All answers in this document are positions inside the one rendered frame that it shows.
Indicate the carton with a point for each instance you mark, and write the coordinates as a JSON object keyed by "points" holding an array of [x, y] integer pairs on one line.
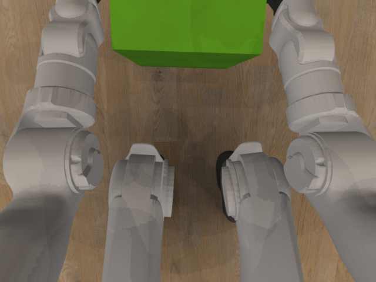
{"points": [[188, 33]]}

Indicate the robot right hand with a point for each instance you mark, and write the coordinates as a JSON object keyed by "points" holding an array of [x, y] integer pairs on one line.
{"points": [[274, 4]]}

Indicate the left robot upper arm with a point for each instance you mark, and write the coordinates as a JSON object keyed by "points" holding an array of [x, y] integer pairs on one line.
{"points": [[48, 169]]}

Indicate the right robot upper arm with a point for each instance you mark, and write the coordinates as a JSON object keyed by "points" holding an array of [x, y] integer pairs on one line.
{"points": [[336, 171]]}

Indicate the right robot thigh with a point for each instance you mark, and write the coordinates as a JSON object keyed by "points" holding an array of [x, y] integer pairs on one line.
{"points": [[265, 226]]}

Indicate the robot right shin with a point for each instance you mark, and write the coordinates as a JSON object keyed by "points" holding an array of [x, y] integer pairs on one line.
{"points": [[254, 147]]}

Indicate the robot right forearm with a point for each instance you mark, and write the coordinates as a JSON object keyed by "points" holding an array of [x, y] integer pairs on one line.
{"points": [[310, 72]]}

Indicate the robot left forearm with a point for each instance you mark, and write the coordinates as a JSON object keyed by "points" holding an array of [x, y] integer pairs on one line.
{"points": [[66, 70]]}

